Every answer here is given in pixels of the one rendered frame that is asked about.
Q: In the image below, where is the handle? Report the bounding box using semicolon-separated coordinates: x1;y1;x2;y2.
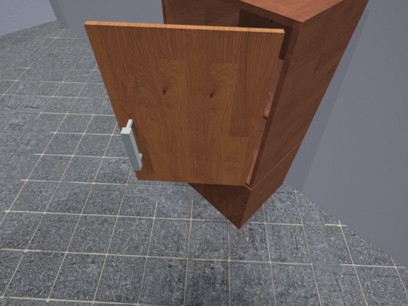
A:
120;119;142;171

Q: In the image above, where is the cupboard door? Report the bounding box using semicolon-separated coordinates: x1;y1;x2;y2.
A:
84;21;285;186

